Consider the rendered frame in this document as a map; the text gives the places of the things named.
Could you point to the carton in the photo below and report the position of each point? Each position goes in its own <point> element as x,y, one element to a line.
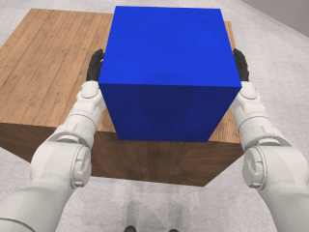
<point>168,73</point>

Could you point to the robot left forearm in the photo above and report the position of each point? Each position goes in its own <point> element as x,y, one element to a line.
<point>82,122</point>

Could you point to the robot right upper arm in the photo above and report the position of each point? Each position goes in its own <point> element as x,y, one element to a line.
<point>280,175</point>

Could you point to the left robot hand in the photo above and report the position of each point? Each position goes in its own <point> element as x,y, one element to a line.
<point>95,65</point>

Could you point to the pedestal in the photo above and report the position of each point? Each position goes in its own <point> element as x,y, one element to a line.
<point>43,64</point>

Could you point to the robot right forearm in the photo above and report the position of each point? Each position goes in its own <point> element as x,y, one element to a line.
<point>254,125</point>

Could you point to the robot left upper arm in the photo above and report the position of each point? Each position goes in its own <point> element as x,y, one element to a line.
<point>58,169</point>

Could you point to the right robot hand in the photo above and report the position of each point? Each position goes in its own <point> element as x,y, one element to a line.
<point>241,64</point>

